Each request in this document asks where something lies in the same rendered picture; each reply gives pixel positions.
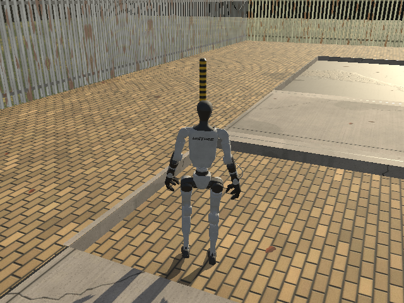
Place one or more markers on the robot right hand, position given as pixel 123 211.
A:
pixel 236 191

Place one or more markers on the robot left upper arm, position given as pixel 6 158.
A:
pixel 180 141

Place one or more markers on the humanoid robot head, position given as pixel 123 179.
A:
pixel 204 109

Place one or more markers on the robot right upper arm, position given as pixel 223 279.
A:
pixel 226 147

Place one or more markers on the robot right forearm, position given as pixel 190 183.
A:
pixel 233 172

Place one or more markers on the robot left forearm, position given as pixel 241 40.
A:
pixel 172 167

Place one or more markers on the robot left hand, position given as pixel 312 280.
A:
pixel 172 181

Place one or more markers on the left robot shin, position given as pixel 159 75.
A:
pixel 186 225

